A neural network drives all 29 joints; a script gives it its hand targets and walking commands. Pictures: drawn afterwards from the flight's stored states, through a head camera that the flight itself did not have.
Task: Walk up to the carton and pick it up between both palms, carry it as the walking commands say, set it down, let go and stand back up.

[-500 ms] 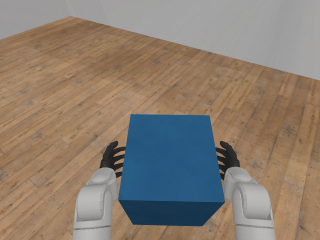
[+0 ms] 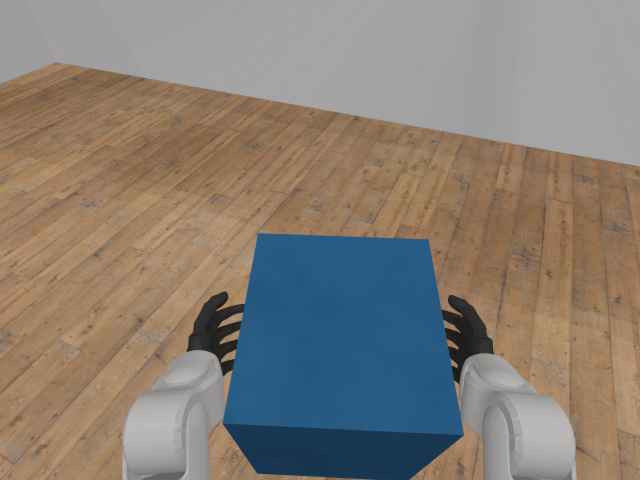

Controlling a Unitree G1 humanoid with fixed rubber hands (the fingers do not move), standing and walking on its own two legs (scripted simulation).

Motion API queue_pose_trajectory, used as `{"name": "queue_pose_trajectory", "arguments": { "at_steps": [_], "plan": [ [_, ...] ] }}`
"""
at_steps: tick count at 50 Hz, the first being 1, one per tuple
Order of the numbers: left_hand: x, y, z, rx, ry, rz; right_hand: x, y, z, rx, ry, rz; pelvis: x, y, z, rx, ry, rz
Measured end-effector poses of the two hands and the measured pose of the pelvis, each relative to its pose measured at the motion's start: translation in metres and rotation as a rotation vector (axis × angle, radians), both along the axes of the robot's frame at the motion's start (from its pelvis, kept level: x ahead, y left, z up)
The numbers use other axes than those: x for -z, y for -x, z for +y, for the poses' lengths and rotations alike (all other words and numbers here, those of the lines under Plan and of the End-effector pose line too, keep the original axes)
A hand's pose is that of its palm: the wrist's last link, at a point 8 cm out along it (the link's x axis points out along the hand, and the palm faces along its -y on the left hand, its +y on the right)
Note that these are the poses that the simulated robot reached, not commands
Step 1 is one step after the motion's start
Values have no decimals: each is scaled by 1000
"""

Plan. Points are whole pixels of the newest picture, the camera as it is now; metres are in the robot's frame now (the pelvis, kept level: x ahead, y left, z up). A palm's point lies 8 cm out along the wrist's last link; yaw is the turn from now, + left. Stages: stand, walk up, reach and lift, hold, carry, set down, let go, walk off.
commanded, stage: carry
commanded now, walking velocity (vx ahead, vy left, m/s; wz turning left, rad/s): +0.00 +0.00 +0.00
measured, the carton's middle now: (337, 364) +0.26 +0.00 +0.03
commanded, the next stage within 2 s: none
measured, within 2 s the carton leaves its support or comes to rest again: neither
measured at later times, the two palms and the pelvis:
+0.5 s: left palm (260, 245) +0.44 +0.11 +0.07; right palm (456, 249) +0.42 -0.18 +0.08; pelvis +0.19 -0.02 -0.01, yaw -6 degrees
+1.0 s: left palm (288, 230) +0.49 +0.07 +0.05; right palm (469, 245) +0.45 -0.22 +0.05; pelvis +0.21 -0.03 -0.01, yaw -9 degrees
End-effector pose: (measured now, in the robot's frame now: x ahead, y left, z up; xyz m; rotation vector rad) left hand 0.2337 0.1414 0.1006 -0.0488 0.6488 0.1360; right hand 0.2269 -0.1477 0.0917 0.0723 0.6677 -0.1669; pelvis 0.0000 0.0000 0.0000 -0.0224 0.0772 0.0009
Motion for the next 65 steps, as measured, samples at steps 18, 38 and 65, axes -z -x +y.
{"name": "queue_pose_trajectory", "arguments": {
  "at_steps": [18, 38, 65],
  "plan": [
    [19, -150, -26, 11, 15, -7, 11, -148, -26, 22, 9, -10, 6, -136, -21, 60, -16, -9],
    [27, -255, -67, 157, -8, 14, 21, -214, -64, 154, 12, 15, 4, -213, -25, 157, -36, 8],
    [59, -244, -73, 157, -44, -2, 55, -208, -72, 120, 32, 2, 16, -196, -34, 164, -45, -21]
  ]
}}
